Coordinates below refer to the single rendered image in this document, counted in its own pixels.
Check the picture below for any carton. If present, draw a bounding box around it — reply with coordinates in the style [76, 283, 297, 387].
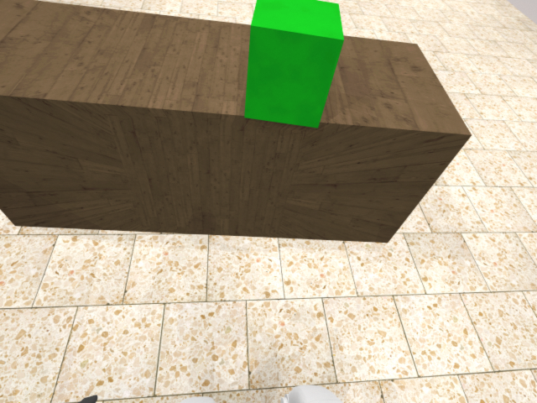
[244, 0, 344, 128]

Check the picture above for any right robot thigh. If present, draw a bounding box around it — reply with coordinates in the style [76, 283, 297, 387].
[280, 385, 343, 403]

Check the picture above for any pedestal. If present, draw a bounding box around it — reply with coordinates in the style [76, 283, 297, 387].
[0, 0, 472, 243]

